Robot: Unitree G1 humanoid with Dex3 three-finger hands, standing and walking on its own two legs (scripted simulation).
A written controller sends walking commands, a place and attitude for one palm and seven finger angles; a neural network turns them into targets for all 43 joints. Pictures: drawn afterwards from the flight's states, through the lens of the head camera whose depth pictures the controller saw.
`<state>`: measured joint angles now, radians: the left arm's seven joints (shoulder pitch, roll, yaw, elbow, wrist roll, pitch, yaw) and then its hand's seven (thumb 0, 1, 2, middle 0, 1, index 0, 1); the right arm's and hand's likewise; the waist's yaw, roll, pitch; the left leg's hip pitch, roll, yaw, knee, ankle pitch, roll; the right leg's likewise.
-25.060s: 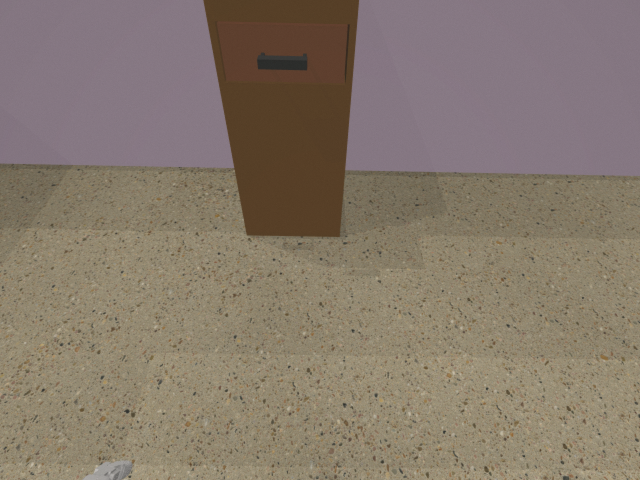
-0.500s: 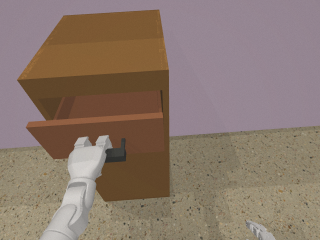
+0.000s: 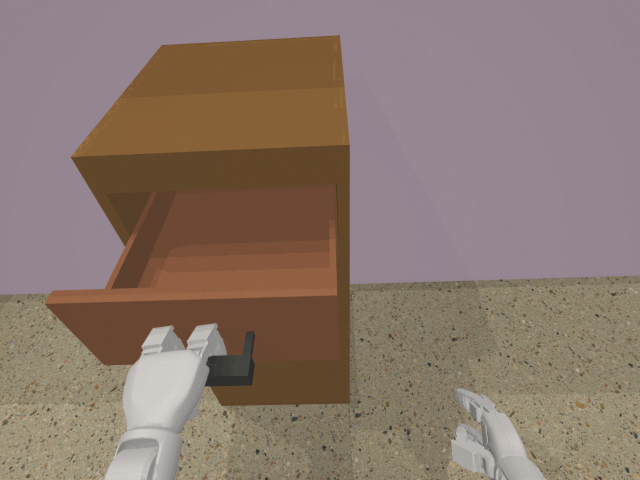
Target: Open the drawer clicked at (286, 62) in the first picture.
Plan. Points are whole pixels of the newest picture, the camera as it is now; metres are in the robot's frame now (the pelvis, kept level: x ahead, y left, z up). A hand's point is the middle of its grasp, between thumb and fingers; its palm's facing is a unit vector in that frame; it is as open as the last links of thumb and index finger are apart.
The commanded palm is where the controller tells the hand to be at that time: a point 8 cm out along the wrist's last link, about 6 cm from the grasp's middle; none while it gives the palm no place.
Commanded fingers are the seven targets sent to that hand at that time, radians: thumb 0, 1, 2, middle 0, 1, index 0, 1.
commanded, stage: pull the drawer open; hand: left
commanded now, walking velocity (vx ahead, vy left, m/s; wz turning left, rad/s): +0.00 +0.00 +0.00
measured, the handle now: (201, 355) +0.26 +0.19 +0.03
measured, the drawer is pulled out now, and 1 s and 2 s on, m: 0.21 0.29 0.27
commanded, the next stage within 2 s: open the thumb to release the handle in 0.68 s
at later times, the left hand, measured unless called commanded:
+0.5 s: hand out of the picture +0.12 +0.18 +0.01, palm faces -0.02 -0.15 -0.99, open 6.1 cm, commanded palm +0.06 +0.18 +0.07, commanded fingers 0.00 0.90 0.90 -0.40 -1.35 -0.40 -1.35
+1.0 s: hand (172, 473) +0.14 +0.18 +0.01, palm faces +0.03 -0.12 -0.99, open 6.8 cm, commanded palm +0.09 +0.19 +0.07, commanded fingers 0.00 0.06 0.54 -0.34 -1.26 -0.34 -1.26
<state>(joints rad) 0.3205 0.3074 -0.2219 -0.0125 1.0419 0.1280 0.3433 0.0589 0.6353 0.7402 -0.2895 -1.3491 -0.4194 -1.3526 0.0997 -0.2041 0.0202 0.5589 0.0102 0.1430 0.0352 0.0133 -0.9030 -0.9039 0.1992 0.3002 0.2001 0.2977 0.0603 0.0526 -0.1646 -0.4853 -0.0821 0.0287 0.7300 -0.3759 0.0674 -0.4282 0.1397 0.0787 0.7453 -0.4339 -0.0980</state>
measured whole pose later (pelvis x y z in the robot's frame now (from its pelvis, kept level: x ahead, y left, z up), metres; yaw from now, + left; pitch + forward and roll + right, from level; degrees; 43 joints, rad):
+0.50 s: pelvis -0.01 -0.02 -0.02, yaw +0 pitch +9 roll +2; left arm 0.73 0.35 -0.13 -0.28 1.03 -0.01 0.42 0.07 0.64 0.73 -0.25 -1.34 -0.42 -1.35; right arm 0.12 -0.23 0.02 0.51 -0.03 0.11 0.09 0.02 -0.90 -0.90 0.20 0.30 0.20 0.30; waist 0.08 0.06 -0.17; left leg -0.59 -0.07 0.03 0.86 -0.43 0.04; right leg -0.53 0.16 0.06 0.88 -0.48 -0.13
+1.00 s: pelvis +0.00 -0.03 -0.02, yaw +1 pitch +11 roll +2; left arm 0.68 0.36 -0.10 -0.24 1.02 -0.05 0.48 0.02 0.52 0.73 -0.35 -1.31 -0.40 -1.32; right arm 0.12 -0.24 -0.01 0.55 -0.04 0.11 0.05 0.02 -0.90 -0.90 0.20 0.30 0.20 0.30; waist 0.09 0.06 -0.17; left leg -0.64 -0.08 0.00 0.87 -0.43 0.03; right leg -0.59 0.15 0.04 0.90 -0.50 -0.14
